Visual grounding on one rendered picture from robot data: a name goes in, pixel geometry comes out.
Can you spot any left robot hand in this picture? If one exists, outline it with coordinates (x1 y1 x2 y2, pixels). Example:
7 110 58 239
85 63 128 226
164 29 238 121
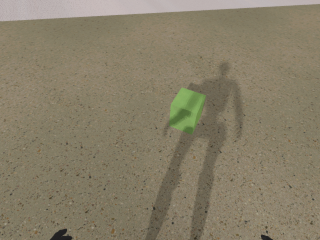
50 228 73 240

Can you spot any carton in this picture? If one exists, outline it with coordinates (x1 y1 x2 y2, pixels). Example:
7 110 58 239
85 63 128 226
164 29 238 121
169 88 206 135

